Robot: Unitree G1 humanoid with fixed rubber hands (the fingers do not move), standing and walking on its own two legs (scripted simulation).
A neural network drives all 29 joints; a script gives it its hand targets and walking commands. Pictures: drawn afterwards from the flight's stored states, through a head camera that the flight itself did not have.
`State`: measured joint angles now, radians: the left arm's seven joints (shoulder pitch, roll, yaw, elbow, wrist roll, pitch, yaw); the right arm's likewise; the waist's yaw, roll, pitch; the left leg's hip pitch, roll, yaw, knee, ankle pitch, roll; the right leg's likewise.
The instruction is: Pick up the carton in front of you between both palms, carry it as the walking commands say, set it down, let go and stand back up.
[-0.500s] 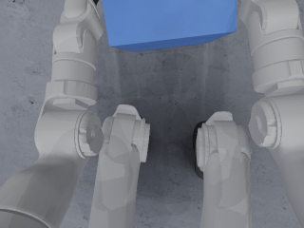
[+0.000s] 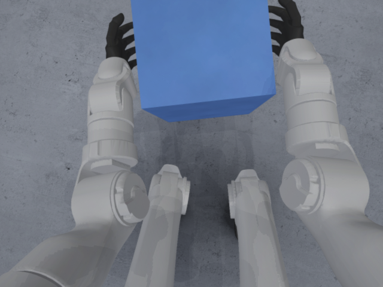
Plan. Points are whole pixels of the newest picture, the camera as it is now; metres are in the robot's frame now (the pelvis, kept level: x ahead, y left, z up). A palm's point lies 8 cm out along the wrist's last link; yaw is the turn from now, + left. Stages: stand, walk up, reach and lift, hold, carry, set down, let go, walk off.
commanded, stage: reach and lift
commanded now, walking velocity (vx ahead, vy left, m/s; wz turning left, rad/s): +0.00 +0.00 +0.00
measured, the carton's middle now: (203, 64) +0.53 +0.02 -0.14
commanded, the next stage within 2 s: none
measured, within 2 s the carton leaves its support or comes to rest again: neither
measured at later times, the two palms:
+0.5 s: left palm (73, 41) +0.46 +0.16 +0.09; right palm (352, 26) +0.48 -0.13 +0.10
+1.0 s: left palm out of the picture +0.42 +0.16 +0.24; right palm out of the picture +0.42 -0.14 +0.24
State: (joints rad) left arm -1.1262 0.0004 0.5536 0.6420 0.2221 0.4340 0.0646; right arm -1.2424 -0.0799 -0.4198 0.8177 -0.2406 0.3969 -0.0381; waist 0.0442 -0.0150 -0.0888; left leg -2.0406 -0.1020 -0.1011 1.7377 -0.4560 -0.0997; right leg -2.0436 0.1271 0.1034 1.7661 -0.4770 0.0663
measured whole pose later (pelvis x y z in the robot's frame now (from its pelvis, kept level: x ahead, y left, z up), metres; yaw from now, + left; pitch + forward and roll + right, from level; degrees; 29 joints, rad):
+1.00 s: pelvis +0.10 +0.01 +0.26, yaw +0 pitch +13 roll +0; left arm -0.35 -0.13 0.31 0.52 0.21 0.41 0.05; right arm -0.36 0.14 -0.30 0.54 -0.21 0.39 -0.04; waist 0.01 0.00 -0.16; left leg -0.65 -0.06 -0.15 0.74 -0.32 -0.03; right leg -0.64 0.07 0.14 0.75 -0.34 0.02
